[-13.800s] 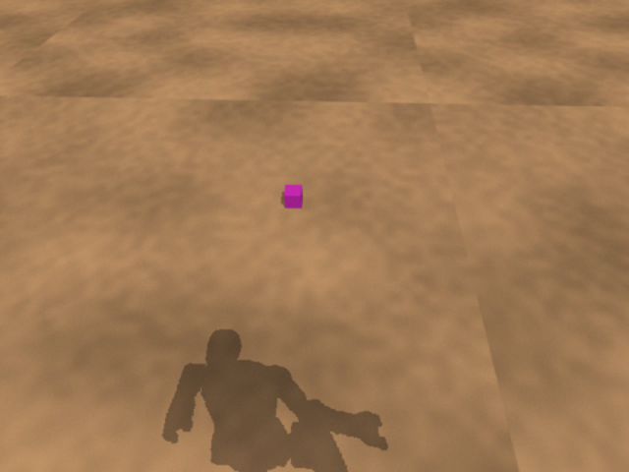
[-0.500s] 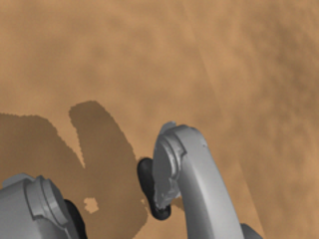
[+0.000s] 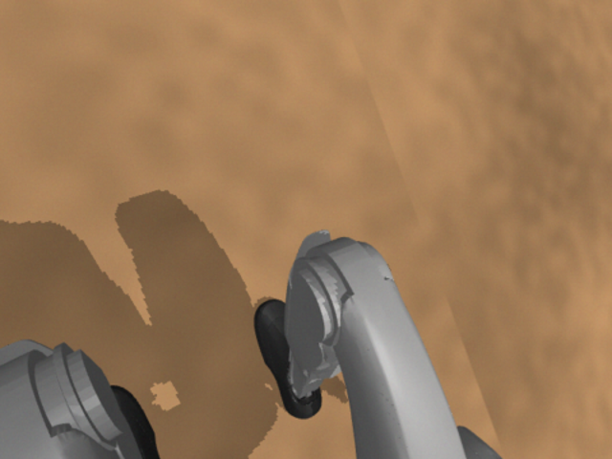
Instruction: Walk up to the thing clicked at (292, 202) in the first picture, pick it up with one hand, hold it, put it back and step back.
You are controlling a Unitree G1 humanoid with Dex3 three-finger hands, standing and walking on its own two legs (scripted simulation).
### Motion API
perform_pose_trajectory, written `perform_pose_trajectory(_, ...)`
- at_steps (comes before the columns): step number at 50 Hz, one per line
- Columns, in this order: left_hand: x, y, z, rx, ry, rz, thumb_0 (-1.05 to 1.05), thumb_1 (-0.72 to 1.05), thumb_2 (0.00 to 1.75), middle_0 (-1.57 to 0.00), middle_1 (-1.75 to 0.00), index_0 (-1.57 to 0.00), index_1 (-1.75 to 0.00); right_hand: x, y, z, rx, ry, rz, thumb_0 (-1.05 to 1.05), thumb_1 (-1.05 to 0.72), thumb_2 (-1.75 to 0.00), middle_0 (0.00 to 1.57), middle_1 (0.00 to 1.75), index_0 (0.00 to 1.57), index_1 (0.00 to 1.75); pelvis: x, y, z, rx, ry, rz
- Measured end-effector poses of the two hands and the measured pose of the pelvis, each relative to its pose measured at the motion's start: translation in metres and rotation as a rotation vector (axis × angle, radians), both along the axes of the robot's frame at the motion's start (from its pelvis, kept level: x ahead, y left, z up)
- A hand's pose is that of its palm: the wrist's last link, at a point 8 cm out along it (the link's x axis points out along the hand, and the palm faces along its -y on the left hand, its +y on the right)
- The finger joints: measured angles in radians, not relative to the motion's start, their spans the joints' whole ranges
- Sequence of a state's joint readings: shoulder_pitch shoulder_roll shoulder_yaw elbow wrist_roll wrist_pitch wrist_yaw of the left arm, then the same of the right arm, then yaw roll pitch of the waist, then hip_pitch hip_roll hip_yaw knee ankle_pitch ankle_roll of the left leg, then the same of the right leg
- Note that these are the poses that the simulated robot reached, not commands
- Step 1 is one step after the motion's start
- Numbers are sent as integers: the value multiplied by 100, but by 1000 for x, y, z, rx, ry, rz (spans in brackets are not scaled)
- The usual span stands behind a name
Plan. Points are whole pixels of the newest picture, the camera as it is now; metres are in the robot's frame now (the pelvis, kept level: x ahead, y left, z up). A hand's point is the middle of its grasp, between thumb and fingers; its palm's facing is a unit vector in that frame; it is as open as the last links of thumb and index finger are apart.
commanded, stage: close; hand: left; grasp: from above
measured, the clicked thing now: out of the picture +0.49 +0.32 -0.26
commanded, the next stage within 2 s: settle in 1.36 s
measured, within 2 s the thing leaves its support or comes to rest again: leaves its support in 1.80 s
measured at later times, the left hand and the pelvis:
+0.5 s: hand out of the picture +0.47 +0.33 -0.24, palm faces -0.44 -0.14 -0.89, open 12.0 cm; pelvis +0.00 +0.00 +0.00, yaw -1 degrees
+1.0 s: hand out of the picture +0.48 +0.33 -0.23, palm faces -0.43 -0.14 -0.89, open 11.0 cm; pelvis +0.00 +0.00 +0.00, yaw -1 degrees
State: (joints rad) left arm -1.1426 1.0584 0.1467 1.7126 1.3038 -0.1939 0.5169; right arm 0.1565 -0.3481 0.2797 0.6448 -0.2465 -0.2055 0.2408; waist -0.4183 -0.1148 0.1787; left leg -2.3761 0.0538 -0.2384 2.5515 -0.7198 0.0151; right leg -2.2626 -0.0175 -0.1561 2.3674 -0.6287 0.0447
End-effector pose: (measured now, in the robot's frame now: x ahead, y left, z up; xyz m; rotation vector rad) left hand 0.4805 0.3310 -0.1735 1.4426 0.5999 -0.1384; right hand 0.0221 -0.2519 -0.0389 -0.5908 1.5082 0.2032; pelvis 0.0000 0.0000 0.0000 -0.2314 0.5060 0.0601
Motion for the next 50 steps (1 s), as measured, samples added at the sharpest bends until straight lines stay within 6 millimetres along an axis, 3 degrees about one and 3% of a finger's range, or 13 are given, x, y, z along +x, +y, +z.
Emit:
perform_pose_trajectory(27, -1, -3, -7, 4, 2, -7, 0, -20, 89, -30, -91, -31, -90, 0, 4, 3, 7, -2, 24, 0, -90, -89, 20, 30, 20, 29, -2, 1, 1, -9, -8, -7)
perform_pose_trajectory(50, 3, -3, -1, 8, -16, -14, -1, -14, 81, -42, -90, -44, -89, 1, 8, 1, 21, -12, 35, 0, -90, -89, 20, 30, 20, 29, -3, 1, 2, -12, -13, -9)
